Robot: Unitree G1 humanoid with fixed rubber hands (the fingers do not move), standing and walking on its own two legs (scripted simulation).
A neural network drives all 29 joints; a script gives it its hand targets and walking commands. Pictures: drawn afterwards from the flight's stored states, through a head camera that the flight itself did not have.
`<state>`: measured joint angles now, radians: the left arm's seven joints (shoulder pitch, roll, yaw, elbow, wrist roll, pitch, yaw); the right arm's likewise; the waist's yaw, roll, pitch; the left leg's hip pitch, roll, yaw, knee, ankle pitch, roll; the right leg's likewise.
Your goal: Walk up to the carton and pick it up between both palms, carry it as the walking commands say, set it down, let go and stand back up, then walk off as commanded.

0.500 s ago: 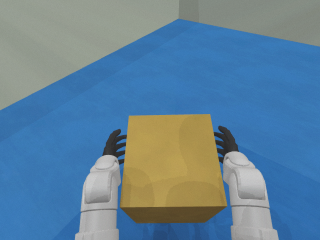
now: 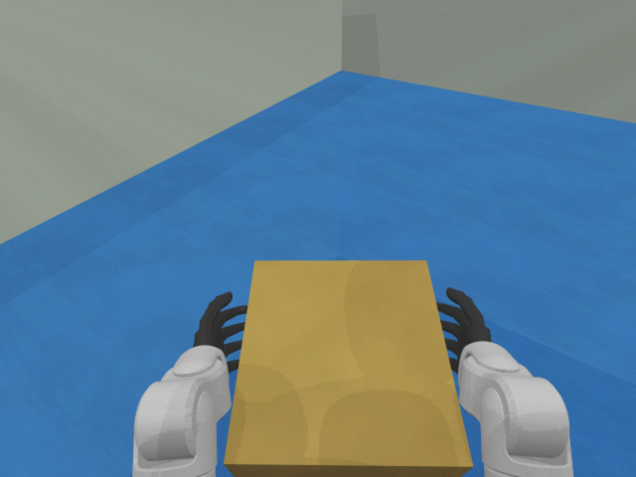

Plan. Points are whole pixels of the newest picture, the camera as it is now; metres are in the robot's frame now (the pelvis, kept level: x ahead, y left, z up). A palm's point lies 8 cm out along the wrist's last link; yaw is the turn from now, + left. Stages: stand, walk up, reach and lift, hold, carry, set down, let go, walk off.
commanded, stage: carry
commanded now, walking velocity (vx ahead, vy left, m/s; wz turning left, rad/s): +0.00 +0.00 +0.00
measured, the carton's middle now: (339, 391) +0.23 +0.00 +0.03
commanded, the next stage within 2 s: hold in 1.36 s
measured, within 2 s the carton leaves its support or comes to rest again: neither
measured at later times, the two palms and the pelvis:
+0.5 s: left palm (229, 363) +0.23 +0.12 +0.10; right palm (490, 358) +0.23 -0.17 +0.10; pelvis -0.01 -0.02 +0.00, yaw +0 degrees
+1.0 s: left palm (232, 358) +0.24 +0.12 +0.10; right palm (491, 353) +0.24 -0.17 +0.10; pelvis +0.00 -0.02 +0.00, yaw +0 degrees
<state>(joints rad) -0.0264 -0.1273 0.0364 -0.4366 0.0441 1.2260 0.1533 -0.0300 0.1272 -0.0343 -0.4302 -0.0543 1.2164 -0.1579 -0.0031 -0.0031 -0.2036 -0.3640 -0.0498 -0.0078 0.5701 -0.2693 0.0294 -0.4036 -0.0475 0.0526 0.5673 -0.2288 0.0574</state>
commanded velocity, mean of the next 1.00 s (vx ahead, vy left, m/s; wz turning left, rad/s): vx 0.00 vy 0.00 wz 0.00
